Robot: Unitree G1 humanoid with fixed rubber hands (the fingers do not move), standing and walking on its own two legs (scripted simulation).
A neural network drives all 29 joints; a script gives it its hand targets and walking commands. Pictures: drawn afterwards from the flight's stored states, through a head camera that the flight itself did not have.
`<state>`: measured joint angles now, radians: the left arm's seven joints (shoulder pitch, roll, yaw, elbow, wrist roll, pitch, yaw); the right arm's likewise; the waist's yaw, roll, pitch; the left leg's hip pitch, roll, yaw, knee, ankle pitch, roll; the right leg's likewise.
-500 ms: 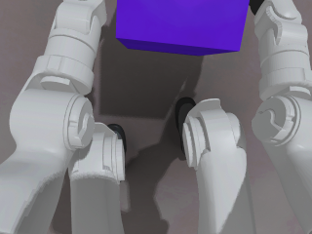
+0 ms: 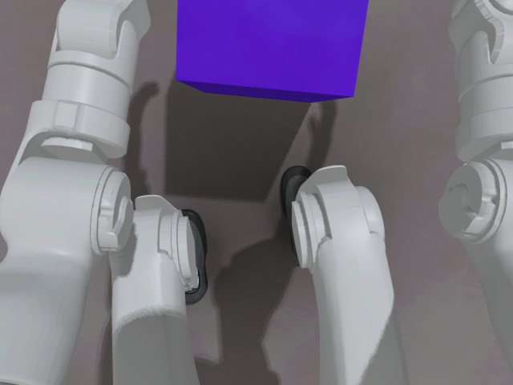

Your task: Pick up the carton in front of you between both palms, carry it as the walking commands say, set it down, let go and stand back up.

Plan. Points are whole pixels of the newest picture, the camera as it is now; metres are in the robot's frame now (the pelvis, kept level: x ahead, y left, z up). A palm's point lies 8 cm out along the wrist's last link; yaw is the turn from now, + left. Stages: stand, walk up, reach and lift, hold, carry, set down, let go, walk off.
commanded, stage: set down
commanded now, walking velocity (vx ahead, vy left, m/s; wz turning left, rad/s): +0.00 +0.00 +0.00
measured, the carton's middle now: (267, 24) +0.53 -0.11 -0.28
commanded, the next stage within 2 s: let go in 0.80 s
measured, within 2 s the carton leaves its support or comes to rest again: neither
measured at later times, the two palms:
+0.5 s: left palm out of the picture +0.59 +0.04 +0.02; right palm out of the picture +0.51 -0.33 +0.02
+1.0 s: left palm out of the picture +0.56 +0.06 +0.15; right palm out of the picture +0.48 -0.33 +0.15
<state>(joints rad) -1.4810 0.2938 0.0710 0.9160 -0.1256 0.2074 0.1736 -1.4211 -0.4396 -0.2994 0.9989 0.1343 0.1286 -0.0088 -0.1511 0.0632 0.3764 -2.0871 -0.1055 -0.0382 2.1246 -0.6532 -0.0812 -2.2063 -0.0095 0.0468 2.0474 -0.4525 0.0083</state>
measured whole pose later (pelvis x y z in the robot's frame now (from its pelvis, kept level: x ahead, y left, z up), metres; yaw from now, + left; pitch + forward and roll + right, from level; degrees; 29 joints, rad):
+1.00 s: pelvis +0.05 -0.01 +0.25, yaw -2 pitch +42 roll +3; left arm -1.01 0.11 0.27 0.74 0.13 0.22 0.13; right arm -0.96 -0.30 -0.39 0.79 -0.10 0.17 0.12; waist -0.10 0.04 -0.03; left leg -1.45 -0.06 -0.08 1.10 -0.40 -0.06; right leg -1.55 0.02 0.05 1.07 -0.26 -0.01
